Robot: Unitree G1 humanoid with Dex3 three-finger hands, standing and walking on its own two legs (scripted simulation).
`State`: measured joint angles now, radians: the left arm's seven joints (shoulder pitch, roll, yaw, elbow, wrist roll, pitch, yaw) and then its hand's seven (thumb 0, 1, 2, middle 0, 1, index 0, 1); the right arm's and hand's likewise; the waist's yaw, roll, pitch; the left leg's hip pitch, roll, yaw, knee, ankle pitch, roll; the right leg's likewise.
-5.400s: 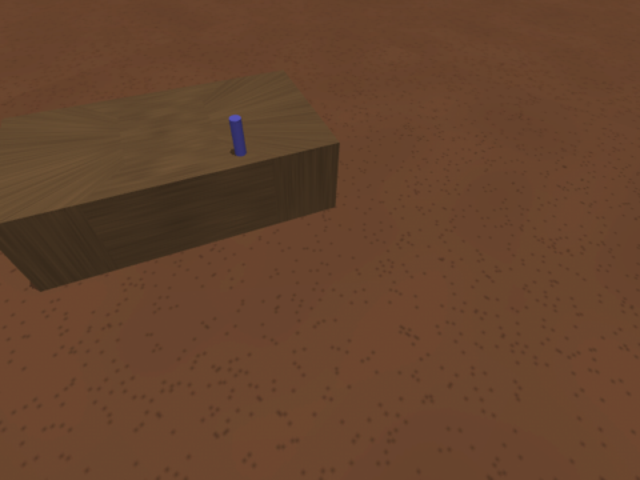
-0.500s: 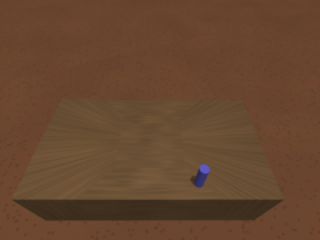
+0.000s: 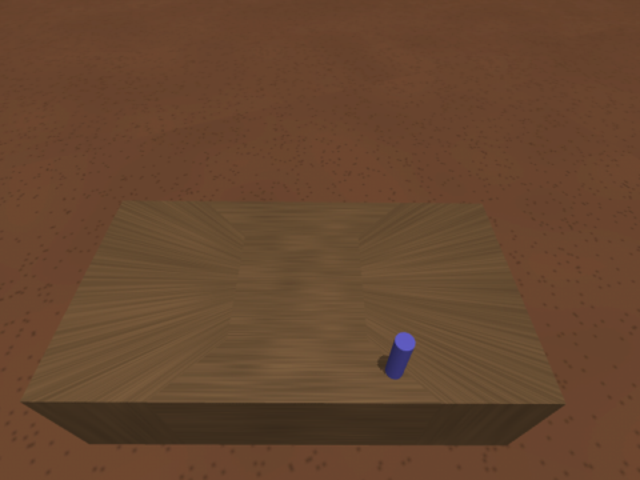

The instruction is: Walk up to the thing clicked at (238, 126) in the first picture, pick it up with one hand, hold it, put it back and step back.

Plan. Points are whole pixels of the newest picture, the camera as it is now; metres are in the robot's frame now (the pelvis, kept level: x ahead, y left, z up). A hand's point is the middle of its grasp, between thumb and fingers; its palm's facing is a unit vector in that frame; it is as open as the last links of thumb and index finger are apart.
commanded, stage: stand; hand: right
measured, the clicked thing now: (399, 357) +0.43 -0.18 -0.35
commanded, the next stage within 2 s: go down in 1.60 s
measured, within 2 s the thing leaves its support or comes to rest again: neither
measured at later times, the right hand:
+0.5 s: hand out of the picture +0.07 -0.26 -0.16, palm faces -0.03 +0.94 -0.33, open 7.4 cm
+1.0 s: hand out of the picture +0.07 -0.26 -0.16, palm faces -0.03 +0.94 -0.33, open 7.4 cm
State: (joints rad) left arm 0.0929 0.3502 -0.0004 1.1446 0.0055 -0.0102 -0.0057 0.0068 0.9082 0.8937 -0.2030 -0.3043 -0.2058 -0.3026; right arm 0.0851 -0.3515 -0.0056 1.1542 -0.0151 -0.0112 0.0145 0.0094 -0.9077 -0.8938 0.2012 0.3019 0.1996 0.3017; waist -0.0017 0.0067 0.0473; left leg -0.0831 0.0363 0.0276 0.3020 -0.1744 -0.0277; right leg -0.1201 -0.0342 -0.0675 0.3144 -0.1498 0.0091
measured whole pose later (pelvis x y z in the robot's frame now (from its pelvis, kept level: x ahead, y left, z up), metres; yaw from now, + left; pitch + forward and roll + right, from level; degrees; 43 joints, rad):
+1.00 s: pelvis +0.00 -0.01 +0.00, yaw +0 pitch -2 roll +0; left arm 0.11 0.36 0.00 1.13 0.01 -0.01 -0.01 0.01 0.91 0.89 -0.20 -0.30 -0.21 -0.30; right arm 0.12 -0.35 0.00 1.14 -0.02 -0.01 0.01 0.01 -0.91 -0.89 0.20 0.30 0.20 0.30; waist 0.00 0.01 0.05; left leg -0.09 0.05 0.03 0.31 -0.18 -0.04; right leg -0.13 -0.02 -0.06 0.33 -0.16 0.00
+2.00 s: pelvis +0.00 +0.00 -0.01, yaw -1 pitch +4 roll +1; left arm 0.25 0.24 0.01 0.76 -0.03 -0.03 0.04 0.01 0.91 0.89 -0.21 -0.31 -0.22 -0.31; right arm -0.04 -0.36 -0.19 0.99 -0.09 0.06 0.06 0.01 -0.33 -0.35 0.09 0.08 0.08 0.08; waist 0.03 0.01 0.02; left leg -0.31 0.03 0.05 0.51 -0.27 -0.02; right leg -0.37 -0.05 -0.04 0.54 -0.24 0.01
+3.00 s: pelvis +0.02 +0.00 -0.06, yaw -3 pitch +11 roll +3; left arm 0.26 0.24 -0.02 0.62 -0.02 -0.18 0.17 0.01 0.89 0.90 -0.20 -0.30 -0.20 -0.31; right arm 0.32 -0.38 -0.20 0.30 -0.01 0.41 0.13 0.00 0.50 -0.06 0.05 0.06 0.05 0.06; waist 0.04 -0.03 -0.11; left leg -0.58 0.03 0.09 0.86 -0.48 -0.02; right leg -0.68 -0.06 0.02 0.94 -0.46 0.01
